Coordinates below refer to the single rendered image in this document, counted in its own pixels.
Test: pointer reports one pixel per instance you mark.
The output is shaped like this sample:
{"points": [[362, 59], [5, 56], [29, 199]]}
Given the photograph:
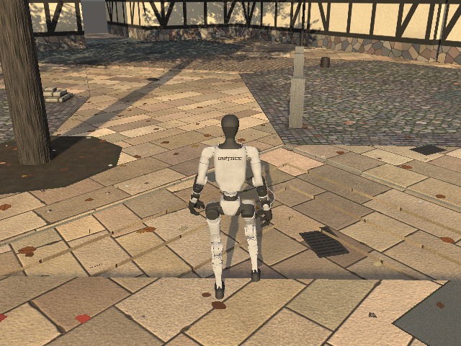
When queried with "robot right hand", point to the robot right hand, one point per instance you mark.
{"points": [[267, 217]]}

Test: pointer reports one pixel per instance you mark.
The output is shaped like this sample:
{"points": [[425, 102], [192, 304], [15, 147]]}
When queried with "left robot foot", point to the left robot foot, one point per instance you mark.
{"points": [[219, 293]]}

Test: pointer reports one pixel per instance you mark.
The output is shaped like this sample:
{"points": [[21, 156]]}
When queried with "robot right upper arm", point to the robot right upper arm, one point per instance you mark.
{"points": [[253, 153]]}

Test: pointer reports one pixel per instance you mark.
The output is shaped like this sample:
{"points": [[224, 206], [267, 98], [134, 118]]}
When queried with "right robot forearm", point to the right robot forearm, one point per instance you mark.
{"points": [[263, 195]]}

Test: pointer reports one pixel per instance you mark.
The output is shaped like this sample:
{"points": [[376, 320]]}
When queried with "robot left hand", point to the robot left hand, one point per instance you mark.
{"points": [[195, 205]]}

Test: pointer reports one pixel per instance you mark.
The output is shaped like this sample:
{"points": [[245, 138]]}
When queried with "robot left upper arm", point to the robot left upper arm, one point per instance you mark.
{"points": [[204, 163]]}

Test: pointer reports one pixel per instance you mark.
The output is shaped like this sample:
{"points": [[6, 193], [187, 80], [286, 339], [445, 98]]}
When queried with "left robot forearm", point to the left robot forearm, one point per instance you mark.
{"points": [[196, 191]]}

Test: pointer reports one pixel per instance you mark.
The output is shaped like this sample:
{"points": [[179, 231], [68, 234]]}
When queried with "robot head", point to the robot head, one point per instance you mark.
{"points": [[230, 124]]}

